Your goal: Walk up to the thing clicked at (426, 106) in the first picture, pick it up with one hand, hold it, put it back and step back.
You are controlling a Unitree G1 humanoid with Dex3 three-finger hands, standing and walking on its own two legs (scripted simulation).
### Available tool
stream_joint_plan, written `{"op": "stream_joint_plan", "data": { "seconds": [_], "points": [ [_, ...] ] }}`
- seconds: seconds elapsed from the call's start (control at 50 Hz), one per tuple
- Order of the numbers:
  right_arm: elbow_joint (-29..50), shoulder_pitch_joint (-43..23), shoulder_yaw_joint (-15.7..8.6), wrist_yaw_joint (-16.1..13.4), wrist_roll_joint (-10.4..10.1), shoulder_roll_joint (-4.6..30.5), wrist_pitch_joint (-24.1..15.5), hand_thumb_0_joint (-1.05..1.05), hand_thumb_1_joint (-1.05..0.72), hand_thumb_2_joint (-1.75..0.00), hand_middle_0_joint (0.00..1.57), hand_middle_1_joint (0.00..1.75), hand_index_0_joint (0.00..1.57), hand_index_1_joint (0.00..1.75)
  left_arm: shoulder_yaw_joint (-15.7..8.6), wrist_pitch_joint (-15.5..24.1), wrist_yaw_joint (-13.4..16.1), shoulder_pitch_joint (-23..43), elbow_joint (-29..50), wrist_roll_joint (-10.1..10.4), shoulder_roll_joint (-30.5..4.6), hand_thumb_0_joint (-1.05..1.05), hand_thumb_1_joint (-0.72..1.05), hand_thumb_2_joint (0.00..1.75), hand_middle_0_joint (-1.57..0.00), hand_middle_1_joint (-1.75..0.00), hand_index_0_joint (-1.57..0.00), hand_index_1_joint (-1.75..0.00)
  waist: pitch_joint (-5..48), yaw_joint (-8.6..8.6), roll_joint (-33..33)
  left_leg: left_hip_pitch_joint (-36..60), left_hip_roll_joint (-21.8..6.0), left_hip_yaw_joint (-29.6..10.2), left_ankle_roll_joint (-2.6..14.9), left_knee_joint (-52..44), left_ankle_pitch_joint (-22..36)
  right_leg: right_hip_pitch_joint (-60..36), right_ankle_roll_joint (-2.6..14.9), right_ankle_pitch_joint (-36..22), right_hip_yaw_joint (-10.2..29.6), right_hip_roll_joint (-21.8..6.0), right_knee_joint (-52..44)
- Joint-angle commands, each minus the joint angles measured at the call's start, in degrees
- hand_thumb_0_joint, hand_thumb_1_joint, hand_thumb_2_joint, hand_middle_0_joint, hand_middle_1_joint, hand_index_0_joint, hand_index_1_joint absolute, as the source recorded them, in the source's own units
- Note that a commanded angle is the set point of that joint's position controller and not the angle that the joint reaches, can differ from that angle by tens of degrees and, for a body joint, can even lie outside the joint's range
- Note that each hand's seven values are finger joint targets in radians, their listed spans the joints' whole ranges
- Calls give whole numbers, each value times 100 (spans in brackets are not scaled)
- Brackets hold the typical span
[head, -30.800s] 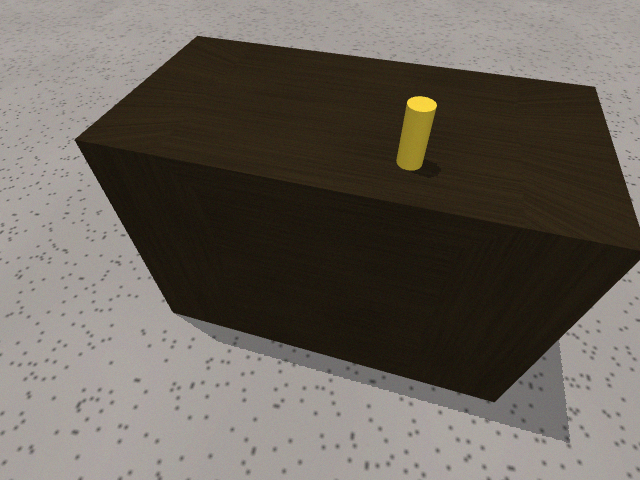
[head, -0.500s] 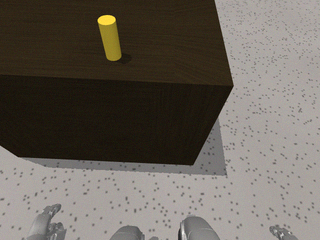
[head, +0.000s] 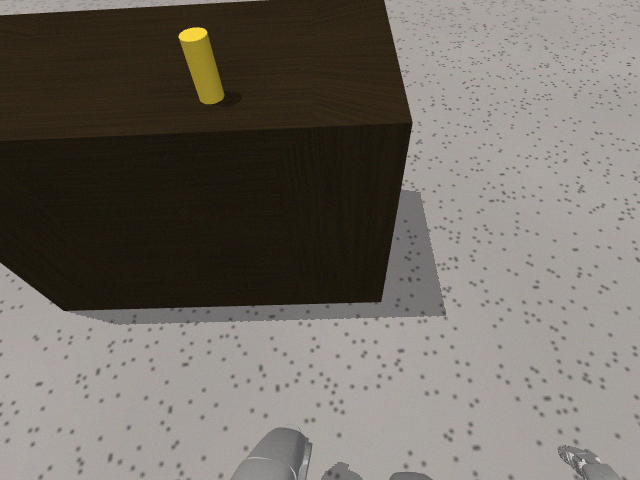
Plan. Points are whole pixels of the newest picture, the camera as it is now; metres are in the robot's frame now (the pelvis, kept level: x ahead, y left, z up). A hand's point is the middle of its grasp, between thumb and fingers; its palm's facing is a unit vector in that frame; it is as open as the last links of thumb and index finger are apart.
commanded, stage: step back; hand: left
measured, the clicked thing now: (203, 67) +0.82 +0.27 +0.05
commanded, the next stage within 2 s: stand in 1.72 s
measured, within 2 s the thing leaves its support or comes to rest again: neither
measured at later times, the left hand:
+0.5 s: hand out of the picture -0.07 +0.25 -0.15, palm faces +0.01 -0.92 -0.40, open 7.4 cm
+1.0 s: hand out of the picture -0.25 +0.26 -0.14, palm faces +0.13 -0.91 -0.39, open 7.4 cm
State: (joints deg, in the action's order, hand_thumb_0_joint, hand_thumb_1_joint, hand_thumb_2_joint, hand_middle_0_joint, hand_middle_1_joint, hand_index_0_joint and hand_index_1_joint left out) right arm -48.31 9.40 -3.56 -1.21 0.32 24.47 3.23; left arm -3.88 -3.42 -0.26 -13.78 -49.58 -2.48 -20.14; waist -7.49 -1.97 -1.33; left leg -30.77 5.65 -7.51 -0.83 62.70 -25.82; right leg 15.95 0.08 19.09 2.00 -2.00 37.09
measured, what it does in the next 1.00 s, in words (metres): walks backwards: left foot, then right foot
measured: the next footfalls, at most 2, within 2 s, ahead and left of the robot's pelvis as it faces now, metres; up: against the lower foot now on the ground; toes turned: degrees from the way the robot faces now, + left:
left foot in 0.18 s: -0.03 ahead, +0.13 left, +0.00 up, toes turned +3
right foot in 0.50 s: -0.19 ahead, -0.15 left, +0.00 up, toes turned +5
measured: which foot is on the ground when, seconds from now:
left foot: up 0.00-0.16, down 0.18-0.52, up 0.54-0.82, down 0.84-1.00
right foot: down 0.00-0.20, up 0.22-0.48, down 0.50-1.00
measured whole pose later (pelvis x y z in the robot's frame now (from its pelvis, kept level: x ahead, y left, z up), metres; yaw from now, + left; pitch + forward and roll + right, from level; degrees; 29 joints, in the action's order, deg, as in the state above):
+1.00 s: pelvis -0.28 -0.03 +0.00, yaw +6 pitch -3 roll +1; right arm -57.2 13.1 -2.1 0.9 2.5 19.4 0.1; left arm -4.0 -1.3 -0.9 -13.2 -55.9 -1.1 -23.7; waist -3.7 -1.0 1.6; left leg -11.7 0.5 -0.8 0.6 32.3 -17.7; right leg 19.8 0.9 24.9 1.1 -1.5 43.6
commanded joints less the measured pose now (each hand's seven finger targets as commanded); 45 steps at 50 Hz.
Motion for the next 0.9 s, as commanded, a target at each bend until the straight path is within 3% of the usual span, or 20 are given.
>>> {"op": "stream_joint_plan", "data": {
  "seconds": [0.0, 0.08, 0.14, 0.16, 0.18, 0.2, 0.26, 0.38, 0.46, 0.48, 0.5, 0.52, 0.58, 0.64, 0.72, 0.8, 0.82, 0.84, 0.86, 0.88],
  "points": [
    [398, 108, -192, -69, 9, 890, -223, 0, -90, -90, 20, 30, 20, 30, -458, 252, 185, 617, 859, -42, -1588, 0, 90, 90, -20, -30, -20, -30, 616, 46, 1148, 176, -108, 121, -35, -237, -316, -451, 1103, -2307, 880, -1152, -1011],
    [352, 164, -180, -46, 91, 749, -273, 0, -90, -90, 20, 30, 20, 30, -418, 156, 227, 367, 831, 48, -1562, 0, 90, 90, -20, -30, -20, -30, 942, -86, 1287, 570, -346, 629, 35, -2331, -239, -1302, 1049, -3044, 863, -1193, -427],
    [82, 698, -292, -57, 136, 928, -314, 0, -90, -90, 20, 30, 20, 30, -300, 46, 175, 613, 942, 145, -1408, 0, 90, 90, -20, -30, -20, -30, 1200, 180, 844, 1874, -568, 551, 215, -4067, 1708, -473, 622, -2202, 662, -936, 264],
    [149, 557, -392, -61, 192, 1350, -336, 0, -90, -90, 20, 30, 20, 30, -237, 39, 147, 413, 974, 169, -1172, 0, 90, 90, -20, -30, -20, -30, 1290, 32, -101, 2402, -1679, -985, 618, -4135, 2531, 527, 340, -994, 360, -364, 923],
    [252, 232, -483, 4, 97, 2074, -286, 0, -90, -90, 20, 30, 20, 30, -299, 38, 194, 856, 1006, 228, -1312, 0, 90, 90, -20, -30, -20, -30, 1159, 258, -1240, 1632, -2693, -2123, 1643, -4241, 3234, 694, 109, 1412, -164, 475, 2001],
    [275, 231, -510, -11, 167, 1983, -323, 0, -90, -90, 20, 30, 20, 30, -376, 21, 235, 1067, 964, 142, -1433, 0, 90, 90, -20, -30, -20, -30, 1019, 402, -915, 1251, -2935, -2491, 1971, -4285, 3258, 668, 82, 1788, 601, 464, 2984],
    [298, -275, -275, -100, 154, 1350, -328, 0, -90, -90, 20, 30, 20, 30, -342, -14, 200, 510, 674, 274, -1305, 0, 90, 90, -20, -30, -20, -30, 833, -47, -406, 1574, -2121, -765, 1409, -3731, 3920, 1056, 166, 1200, 902, 637, 3657],
    [361, -39, -296, -64, 204, 1270, -201, 0, -90, -90, 20, 30, 20, 30, -302, 103, 127, 474, 621, 157, -1196, 0, 90, 90, -20, -30, -20, -30, 997, 247, -929, 2376, -2089, -582, 1485, -3449, 3663, 738, -113, 1144, 174, 359, 1263],
    [417, -409, -245, -3, 66, 1298, -60, 0, -90, -90, 20, 30, 20, 30, -326, 205, 116, -225, 141, 95, -1210, 0, 90, 90, -20, -30, -20, -30, 1411, -47, -991, 1612, -1680, -173, 886, -2901, 2503, -711, 148, -379, -319, 353, -1263],
    [441, -331, -168, 12, 57, 1004, -58, 0, -90, -90, 20, 30, 20, 30, -417, 234, 126, -195, 132, 1, -1526, 0, 90, 90, -20, -30, -20, -30, 1194, 7, -322, 628, -1243, -65, 561, -2439, 1434, -1021, 289, -154, 611, -164, -1341],
    [653, -544, -98, -37, 23, 667, -85, 0, -90, -90, 20, 30, 20, 30, -600, 217, 116, -48, 283, -10, -2241, 0, 90, 90, -20, -30, -20, -30, 858, -195, 1497, -366, -45, 285, 195, -1317, -431, -439, 1025, -136, 2463, -1553, -1895],
    [609, -651, -237, -120, 50, 902, -45, 0, -90, -90, 20, 30, 20, 30, -628, 219, 132, 297, 458, -37, -2533, 0, 90, 90, -20, -30, -20, -30, 510, -331, 1663, 83, -165, -187, 31, 54, -1101, 991, 1842, -127, 3362, -2455, -2250],
    [246, -57, -222, -88, -15, 960, -71, 0, -90, -90, 20, 30, 20, 30, -400, 302, 198, 1175, 616, -22, -1729, 0, 90, 90, -20, -30, -20, -30, 469, 344, 598, 242, -14, -308, 51, 777, -156, 625, 1199, -1545, 1224, -1309, -1315],
    [154, 16, -201, -38, 84, 931, -141, 0, -90, -90, 20, 30, 20, 30, -394, 371, 181, 649, 529, -45, -1612, 0, 90, 90, -20, -30, -20, -30, 678, 21, 788, 143, -102, 4, -42, 315, -51, -138, 1019, -519, 1036, -998, -1240],
    [176, -284, -208, 48, 194, 894, -229, 0, -90, -90, 20, 30, 20, 30, -493, 397, 163, 177, 365, -47, -1783, 0, 90, 90, -20, -30, -20, -30, 741, -311, 1162, 146, -500, 334, -35, -1649, -587, -966, 1170, 1175, 1553, -1349, -1493],
    [-430, 486, -290, 97, 169, 850, -357, 0, -90, -90, 20, 30, 20, 30, -311, 309, 76, 415, 320, 14, -1575, 0, 90, 90, -20, -30, -20, -30, 801, 145, 831, 2526, -344, 832, 246, -4260, 454, 438, 680, 1192, 753, -944, -985],
    [-512, 658, -362, 78, 233, 1025, -394, 0, -90, -90, 20, 30, 20, 30, -217, 307, 57, 332, 284, 29, -1284, 0, 90, 90, -20, -30, -20, -30, 876, 189, 47, 3046, -920, -247, 409, -4423, -298, 1233, 424, 1414, 453, -638, -326],
    [-389, 259, -361, 79, 242, 1499, -412, 0, -90, -90, 20, 30, 20, 30, -175, 325, 41, 727, 292, 155, -1141, 0, 90, 90, -20, -30, -20, -30, 601, 296, -1015, 1995, -2206, -2301, 1062, -5160, -2500, 1577, 54, 1384, -364, 125, 577],
    [-278, -43, -402, 103, 202, 1711, -435, 0, -90, -90, 20, 30, 20, 30, -341, 329, 58, 971, 187, 102, -1600, 0, 90, 90, -20, -30, -20, -30, 87, 339, -656, 712, -2604, -2572, 1476, -5365, -2808, 978, 41, 1390, 134, -51, 1356],
    [-224, -402, -295, 88, 234, 1346, -507, 0, -90, -90, 20, 30, 20, 30, -292, 332, 8, 735, 95, 144, -1466, 0, 90, 90, -20, -30, -20, -30, -19, 85, -184, 909, -2214, -1845, 1235, -5117, -1957, 937, 109, 924, 361, -47, 1428]
  ]
}}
